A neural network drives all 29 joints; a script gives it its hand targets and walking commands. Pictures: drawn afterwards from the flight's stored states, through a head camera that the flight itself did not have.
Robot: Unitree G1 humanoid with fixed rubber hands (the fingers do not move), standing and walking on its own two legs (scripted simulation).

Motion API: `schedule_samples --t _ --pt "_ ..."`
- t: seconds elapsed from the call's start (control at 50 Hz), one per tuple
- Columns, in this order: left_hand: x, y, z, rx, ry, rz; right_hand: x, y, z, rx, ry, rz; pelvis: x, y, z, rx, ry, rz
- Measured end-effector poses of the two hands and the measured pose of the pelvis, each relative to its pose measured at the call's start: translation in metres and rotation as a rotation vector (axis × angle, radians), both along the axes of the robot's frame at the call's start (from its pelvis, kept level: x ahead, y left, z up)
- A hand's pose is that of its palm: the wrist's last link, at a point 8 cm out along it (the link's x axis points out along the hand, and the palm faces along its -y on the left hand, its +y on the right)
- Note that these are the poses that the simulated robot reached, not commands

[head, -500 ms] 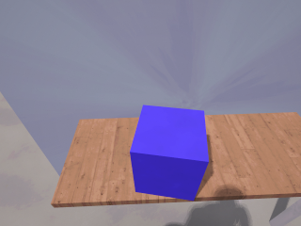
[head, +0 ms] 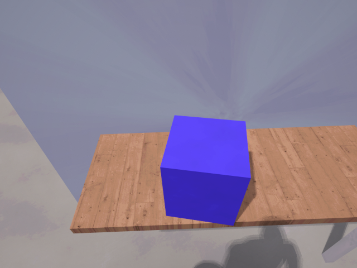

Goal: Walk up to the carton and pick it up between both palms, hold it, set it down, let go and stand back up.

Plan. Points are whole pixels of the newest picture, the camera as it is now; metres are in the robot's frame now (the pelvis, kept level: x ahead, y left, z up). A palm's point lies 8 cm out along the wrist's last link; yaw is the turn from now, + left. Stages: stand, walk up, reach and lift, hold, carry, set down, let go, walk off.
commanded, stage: stand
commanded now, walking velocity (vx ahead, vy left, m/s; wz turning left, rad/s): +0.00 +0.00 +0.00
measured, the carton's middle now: (204, 170) +0.43 -0.05 -0.06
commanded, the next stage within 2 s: none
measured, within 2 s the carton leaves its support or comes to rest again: neither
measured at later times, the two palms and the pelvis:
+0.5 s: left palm out of the picture -0.01 +0.20 -0.14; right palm out of the picture -0.01 -0.25 -0.14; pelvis +0.02 -0.02 +0.00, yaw -1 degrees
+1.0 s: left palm out of the picture +0.06 +0.18 -0.14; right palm out of the picture +0.04 -0.25 -0.14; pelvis +0.06 -0.03 +0.01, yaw -1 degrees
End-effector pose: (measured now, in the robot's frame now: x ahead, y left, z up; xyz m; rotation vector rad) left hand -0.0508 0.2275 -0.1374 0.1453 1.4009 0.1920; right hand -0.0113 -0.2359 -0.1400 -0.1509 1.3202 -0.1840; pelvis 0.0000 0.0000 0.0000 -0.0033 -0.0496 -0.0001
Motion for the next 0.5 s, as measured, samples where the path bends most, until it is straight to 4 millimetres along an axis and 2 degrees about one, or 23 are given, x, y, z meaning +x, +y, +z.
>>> schedule_samples --t 0.12,0.22,0.34,0.5 --pt "-0.010 -0.006 0.001 0.005 0.022 0.018 -0.001 -0.004 -0.003 0.007 0.007 -0.010 -0.001 -0.004 -0.001 0.001 0.009 -0.002" --pt "-0.008 -0.014 0.000 -0.002 0.029 0.022 -0.001 -0.008 -0.005 0.010 0.012 -0.017 0.000 -0.010 -0.002 0.001 0.014 -0.006" --pt "0.007 -0.021 -0.002 -0.009 0.018 0.018 -0.003 -0.012 -0.004 0.009 0.028 -0.033 0.005 -0.016 -0.002 0.001 0.022 -0.011" --pt "0.040 -0.029 -0.002 -0.013 -0.019 0.002 0.002 -0.014 -0.003 0.013 0.047 -0.049 0.019 -0.022 0.000 0.001 0.026 -0.015"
